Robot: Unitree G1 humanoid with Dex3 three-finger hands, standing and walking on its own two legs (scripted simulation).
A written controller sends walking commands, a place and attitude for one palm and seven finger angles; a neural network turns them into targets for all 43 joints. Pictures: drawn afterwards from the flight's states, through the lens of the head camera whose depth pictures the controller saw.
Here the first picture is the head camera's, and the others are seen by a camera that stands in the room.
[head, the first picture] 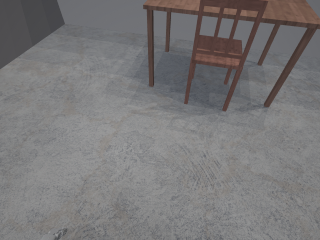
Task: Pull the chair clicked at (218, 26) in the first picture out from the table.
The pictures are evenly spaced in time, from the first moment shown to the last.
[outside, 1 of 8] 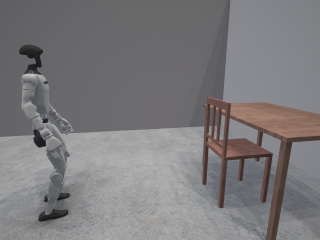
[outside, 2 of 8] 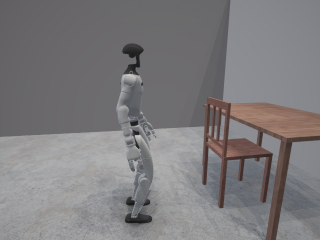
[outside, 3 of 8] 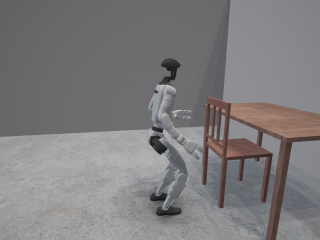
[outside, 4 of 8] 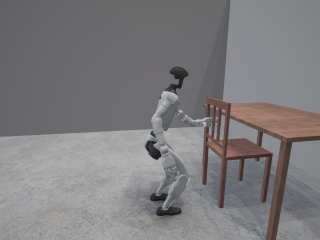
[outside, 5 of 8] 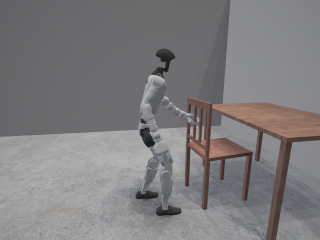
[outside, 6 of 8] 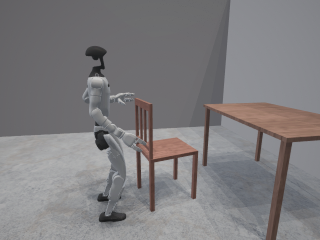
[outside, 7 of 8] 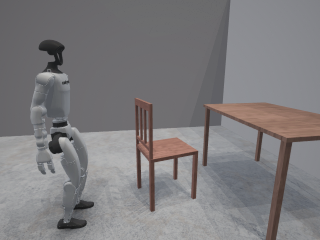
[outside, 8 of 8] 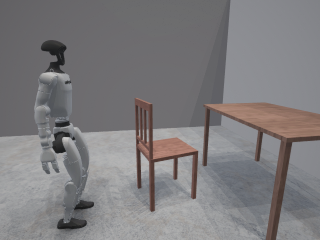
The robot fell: no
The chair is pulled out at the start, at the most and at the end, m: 0.00 0.62 0.62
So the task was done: yes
